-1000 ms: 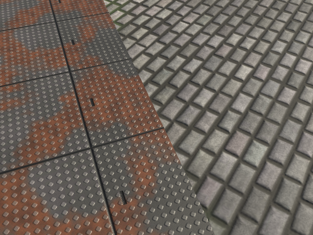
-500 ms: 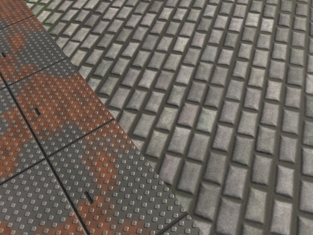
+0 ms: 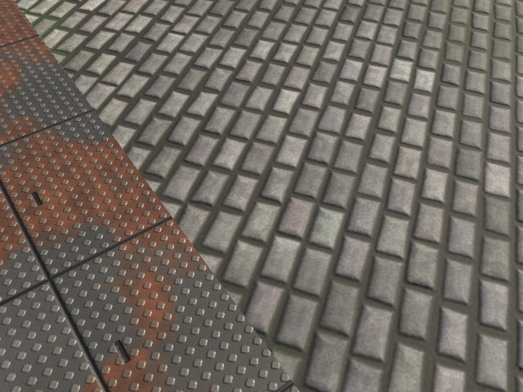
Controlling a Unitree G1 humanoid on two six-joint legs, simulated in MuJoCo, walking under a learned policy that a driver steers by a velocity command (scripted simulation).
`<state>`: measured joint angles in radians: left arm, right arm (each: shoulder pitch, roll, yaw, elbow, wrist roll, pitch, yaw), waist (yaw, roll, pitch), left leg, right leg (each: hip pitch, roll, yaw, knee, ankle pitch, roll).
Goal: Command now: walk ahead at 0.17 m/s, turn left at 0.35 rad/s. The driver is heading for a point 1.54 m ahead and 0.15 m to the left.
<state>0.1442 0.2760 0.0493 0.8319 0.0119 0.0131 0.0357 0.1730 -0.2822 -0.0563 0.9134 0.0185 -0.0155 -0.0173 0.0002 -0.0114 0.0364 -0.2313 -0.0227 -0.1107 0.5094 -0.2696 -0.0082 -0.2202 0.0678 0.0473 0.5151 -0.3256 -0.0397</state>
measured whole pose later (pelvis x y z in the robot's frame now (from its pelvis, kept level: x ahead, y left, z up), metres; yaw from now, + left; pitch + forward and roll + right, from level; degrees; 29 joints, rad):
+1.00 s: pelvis +0.26 +0.14 +0.00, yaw +2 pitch +2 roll +2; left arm 0.14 0.28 0.07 0.72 -0.02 0.04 -0.02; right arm 0.12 -0.30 -0.07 0.84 0.00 0.02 -0.03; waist -0.01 0.00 0.06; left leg -0.17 0.03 0.28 0.42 -0.27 0.04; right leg -0.40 -0.07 -0.05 0.69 -0.33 0.03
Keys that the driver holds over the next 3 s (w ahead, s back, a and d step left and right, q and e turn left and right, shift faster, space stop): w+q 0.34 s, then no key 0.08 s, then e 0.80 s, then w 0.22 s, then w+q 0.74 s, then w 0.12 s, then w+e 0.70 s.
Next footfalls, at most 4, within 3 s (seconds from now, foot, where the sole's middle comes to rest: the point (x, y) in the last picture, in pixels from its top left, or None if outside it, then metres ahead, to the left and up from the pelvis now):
0.46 left None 0.26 0.24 -0.77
1.04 right None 0.32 0.02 -0.77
1.46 left None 0.39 0.25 -0.77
1.88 right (277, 342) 0.63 -0.02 -0.77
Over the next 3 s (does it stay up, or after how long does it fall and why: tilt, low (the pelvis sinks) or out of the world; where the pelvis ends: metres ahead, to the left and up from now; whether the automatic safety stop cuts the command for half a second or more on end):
stays up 1.10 0.18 -0.01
